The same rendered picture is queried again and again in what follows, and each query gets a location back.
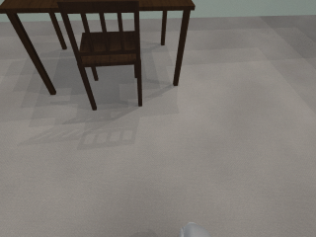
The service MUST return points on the table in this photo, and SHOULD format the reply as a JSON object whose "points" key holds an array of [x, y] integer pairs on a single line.
{"points": [[13, 7]]}

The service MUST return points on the chair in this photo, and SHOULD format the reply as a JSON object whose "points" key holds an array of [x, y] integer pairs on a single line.
{"points": [[98, 49]]}

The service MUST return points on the right robot thigh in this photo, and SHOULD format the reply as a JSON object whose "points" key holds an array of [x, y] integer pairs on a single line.
{"points": [[193, 230]]}

